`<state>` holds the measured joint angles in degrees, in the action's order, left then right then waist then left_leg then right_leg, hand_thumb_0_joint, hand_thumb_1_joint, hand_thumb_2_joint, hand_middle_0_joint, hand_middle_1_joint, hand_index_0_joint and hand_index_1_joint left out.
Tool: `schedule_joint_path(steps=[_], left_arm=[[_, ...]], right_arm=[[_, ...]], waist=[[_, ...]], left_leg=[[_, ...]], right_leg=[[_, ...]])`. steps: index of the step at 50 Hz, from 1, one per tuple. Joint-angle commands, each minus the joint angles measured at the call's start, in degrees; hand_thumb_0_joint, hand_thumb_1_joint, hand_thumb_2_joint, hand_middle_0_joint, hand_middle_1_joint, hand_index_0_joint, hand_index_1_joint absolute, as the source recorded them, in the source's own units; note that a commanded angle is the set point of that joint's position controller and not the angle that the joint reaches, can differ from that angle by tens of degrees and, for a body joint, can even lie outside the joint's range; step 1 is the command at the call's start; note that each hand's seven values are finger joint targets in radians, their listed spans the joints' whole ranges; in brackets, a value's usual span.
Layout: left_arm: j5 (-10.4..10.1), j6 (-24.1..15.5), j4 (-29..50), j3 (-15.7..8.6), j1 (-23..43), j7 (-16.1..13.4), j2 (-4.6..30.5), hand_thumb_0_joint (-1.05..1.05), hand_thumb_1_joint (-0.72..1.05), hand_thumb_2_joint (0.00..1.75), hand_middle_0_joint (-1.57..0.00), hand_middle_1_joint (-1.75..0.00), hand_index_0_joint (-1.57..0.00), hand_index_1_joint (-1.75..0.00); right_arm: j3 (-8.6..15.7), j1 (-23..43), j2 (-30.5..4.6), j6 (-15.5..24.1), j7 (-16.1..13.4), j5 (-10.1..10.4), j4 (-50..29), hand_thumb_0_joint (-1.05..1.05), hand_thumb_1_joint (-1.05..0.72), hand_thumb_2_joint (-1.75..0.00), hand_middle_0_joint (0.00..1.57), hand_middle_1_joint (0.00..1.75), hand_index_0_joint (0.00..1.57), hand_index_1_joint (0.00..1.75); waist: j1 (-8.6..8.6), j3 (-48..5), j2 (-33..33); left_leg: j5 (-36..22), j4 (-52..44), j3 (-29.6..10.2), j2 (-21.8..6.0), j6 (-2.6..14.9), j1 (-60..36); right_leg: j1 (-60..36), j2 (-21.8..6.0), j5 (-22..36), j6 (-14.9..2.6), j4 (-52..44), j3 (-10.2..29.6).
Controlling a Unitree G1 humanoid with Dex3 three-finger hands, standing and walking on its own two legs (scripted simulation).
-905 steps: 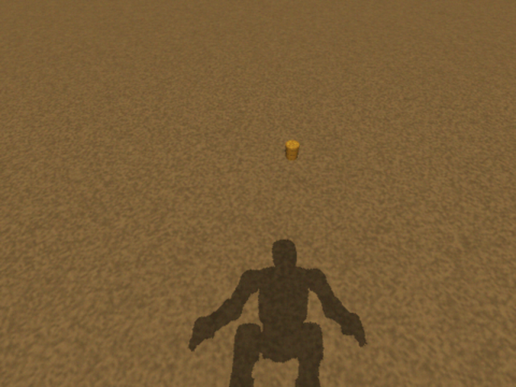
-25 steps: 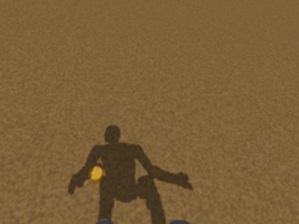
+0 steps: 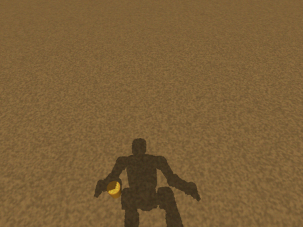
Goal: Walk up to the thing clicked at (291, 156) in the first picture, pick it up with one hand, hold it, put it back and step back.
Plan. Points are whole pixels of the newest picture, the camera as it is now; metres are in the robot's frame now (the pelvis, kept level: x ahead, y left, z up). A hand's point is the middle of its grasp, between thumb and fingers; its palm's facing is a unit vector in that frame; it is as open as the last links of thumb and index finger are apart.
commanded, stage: stand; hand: left
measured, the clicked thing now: (114, 190) +0.49 +0.27 -0.72
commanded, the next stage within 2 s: rise first in 1.72 s
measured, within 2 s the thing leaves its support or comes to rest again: neither
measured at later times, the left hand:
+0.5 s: hand out of the picture +0.08 +0.25 -0.15, palm faces +0.00 -0.94 -0.35, open 7.4 cm
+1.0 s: hand out of the picture +0.09 +0.25 -0.15, palm faces +0.01 -0.94 -0.34, open 7.4 cm
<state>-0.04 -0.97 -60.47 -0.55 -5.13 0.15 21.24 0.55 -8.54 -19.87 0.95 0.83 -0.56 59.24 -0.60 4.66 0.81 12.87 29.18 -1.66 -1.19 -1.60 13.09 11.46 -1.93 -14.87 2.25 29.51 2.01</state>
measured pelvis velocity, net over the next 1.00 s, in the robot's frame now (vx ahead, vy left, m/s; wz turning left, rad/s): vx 0.01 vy -0.01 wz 0.02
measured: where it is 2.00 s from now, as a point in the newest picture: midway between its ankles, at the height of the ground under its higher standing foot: outside the picture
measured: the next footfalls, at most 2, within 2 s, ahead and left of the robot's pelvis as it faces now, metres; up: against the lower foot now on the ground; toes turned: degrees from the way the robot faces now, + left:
none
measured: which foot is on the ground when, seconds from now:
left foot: down 0.00-1.00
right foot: down 0.00-1.00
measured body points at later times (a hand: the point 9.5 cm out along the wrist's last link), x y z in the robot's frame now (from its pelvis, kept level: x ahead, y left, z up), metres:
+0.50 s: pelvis +0.00 -0.01 +0.01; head +0.02 -0.01 +0.46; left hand +0.08 +0.30 -0.12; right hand +0.09 -0.31 -0.12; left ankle +0.03 +0.14 -0.74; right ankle +0.02 -0.15 -0.74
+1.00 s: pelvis +0.01 -0.01 +0.01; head +0.02 -0.01 +0.46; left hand +0.09 +0.30 -0.12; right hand +0.10 -0.31 -0.12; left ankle +0.03 +0.14 -0.74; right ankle +0.02 -0.15 -0.74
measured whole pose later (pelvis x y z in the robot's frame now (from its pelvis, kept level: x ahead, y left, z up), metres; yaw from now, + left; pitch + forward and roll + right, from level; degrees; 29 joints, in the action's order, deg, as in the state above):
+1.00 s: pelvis +0.01 -0.01 +0.01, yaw +1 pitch -2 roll +0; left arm 0.3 -0.4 -65.3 -0.9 -5.2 0.4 20.3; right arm 0.0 -4.9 -20.4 0.3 0.7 -0.8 65.0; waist -0.2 3.1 0.2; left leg 8.6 20.3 -2.8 -2.1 -2.6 9.6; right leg 7.4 -1.2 -10.7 1.5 20.2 0.6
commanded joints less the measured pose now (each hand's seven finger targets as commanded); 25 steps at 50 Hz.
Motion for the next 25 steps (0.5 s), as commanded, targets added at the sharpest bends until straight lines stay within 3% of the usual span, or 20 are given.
schedule_joint_path(steps=[1,6,9,16,25], left_arm=[[-0.1,-1.5,1.9,-2.2,3.1,-0.4,12.2,0.0,0.9,0.9,-0.2,-0.3,-0.2,-0.3],[0.1,-1.4,0.1,-2.1,3.6,-0.3,12.4,0.0,0.9,0.9,-0.2,-0.3,-0.2,-0.3],[0.1,-1.2,-0.7,-2.1,4.0,-0.2,12.5,0.0,0.9,0.9,-0.2,-0.3,-0.2,-0.3],[0.3,-1.3,-1.5,-2.2,4.6,-0.1,12.3,0.0,0.9,0.9,-0.2,-0.3,-0.2,-0.3],[0.4,-1.2,-2.3,-2.4,3.5,-0.3,12.4,0.0,0.9,0.9,-0.2,-0.3,-0.2,-0.3]], right_arm=[[2.8,2.4,-12.4,1.5,-0.6,0.2,-1.2,0.0,-0.9,-0.9,0.2,0.3,0.2,0.3],[2.6,4.9,-12.6,1.4,-0.5,0.3,0.4,0.0,-0.9,-0.9,0.2,0.3,0.2,0.3],[2.6,5.9,-12.8,1.1,-0.5,0.3,1.0,0.0,-0.9,-0.9,0.2,0.3,0.2,0.3],[2.5,6.5,-13.2,1.3,-0.6,0.2,2.0,0.0,-0.9,-0.9,0.2,0.3,0.2,0.3],[2.3,6.5,-12.9,0.7,-0.6,0.2,2.6,0.0,-0.9,-0.9,0.2,0.3,0.2,0.3]], waist=[[0.37,-5.9,-0.9],[0.69,-6.1,0.9],[0.49,-4.8,1.5],[0.31,-7.4,0.8],[0.03,-6.5,-1.6]], left_leg=[[-7.3,-8.2,-5.6,-5.5,3.06,-2.6],[-6.4,-10.2,-5.3,-5.8,2.64,-2.9],[-0.9,-12.1,-5.5,-5.7,2.43,-1.7],[-7.5,-11.2,-4.7,-5.9,2.07,-4.5],[-4.9,-11.5,-4.6,-5.9,2.29,-5.6]], right_leg=[[-3.1,-4.5,6.8,-3.39,-8.1,4.4],[-4.0,-4.5,6.4,-3.27,-9.9,3.9],[-3.5,-4.4,3.8,-3.22,-10.9,3.9],[-5.0,-4.9,8.4,-3.27,-11.7,4.0],[-3.2,-4.9,6.3,-3.13,-13.3,3.9]])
